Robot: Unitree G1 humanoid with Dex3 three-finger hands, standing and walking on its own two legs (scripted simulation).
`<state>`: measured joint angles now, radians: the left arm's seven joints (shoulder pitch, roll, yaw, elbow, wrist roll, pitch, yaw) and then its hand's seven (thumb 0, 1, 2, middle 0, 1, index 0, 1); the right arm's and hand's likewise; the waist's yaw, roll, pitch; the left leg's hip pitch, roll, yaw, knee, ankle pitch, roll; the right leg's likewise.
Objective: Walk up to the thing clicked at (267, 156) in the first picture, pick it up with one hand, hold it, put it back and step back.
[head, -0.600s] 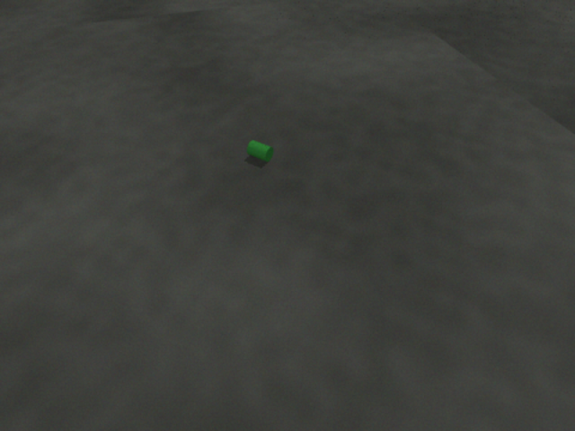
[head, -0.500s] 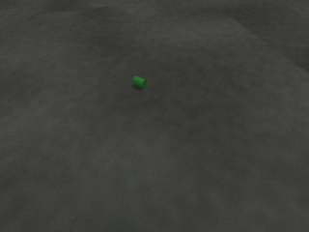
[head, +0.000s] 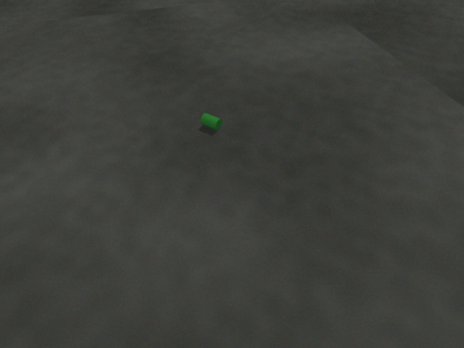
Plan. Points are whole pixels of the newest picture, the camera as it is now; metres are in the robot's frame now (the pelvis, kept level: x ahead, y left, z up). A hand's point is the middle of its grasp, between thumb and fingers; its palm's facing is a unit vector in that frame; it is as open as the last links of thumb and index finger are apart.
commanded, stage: stand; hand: left
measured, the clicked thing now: (211, 121) +1.61 +0.13 -0.74
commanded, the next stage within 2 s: walk up in 0.52 s
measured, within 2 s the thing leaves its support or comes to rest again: neither
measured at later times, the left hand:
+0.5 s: hand out of the picture +0.08 +0.25 -0.16, palm faces -0.02 -0.94 -0.34, open 7.4 cm
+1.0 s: hand (63, 318) +0.23 +0.36 -0.16, palm faces -0.24 -0.90 -0.37, open 7.4 cm
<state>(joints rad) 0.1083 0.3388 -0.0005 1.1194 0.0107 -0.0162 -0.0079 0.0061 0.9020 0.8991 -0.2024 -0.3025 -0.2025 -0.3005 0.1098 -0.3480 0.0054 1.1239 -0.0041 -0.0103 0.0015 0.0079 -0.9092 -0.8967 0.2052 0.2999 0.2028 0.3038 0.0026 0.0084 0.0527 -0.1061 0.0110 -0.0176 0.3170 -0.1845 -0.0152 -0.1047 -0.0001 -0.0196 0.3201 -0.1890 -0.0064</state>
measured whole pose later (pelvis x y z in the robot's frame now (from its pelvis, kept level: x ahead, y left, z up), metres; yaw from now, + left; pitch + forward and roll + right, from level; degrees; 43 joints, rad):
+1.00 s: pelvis +0.12 +0.09 -0.01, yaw -12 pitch -2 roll -1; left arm 0.27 0.44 0.05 0.99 0.01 -0.04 -0.04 0.01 0.90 0.90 -0.20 -0.30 -0.20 -0.30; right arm 0.24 -0.40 -0.09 0.92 -0.04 -0.04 0.07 0.01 -0.91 -0.90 0.21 0.30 0.20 0.30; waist -0.03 -0.01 0.04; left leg -0.23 0.03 0.06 0.49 -0.26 0.03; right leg -0.44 0.01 0.02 1.04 -0.38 -0.04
